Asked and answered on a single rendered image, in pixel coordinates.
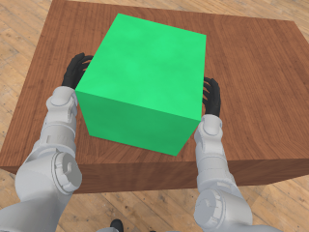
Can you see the right robot forearm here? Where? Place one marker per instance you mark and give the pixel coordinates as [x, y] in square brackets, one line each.
[213, 170]

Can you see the right robot hand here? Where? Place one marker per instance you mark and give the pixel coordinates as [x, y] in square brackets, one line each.
[213, 101]

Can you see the pedestal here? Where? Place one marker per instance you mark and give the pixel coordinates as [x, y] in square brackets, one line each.
[261, 66]

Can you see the robot left upper arm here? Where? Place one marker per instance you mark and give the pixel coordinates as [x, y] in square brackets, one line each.
[44, 187]

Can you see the carton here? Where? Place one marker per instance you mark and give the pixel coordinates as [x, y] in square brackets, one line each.
[144, 85]

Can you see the left robot hand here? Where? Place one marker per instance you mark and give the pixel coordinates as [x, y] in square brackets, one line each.
[75, 69]

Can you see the left robot foot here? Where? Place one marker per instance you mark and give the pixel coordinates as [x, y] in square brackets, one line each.
[116, 223]

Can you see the left robot forearm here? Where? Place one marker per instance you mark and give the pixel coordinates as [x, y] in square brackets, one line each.
[59, 126]

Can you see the robot right upper arm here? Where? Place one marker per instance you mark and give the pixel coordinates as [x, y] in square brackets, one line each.
[219, 211]

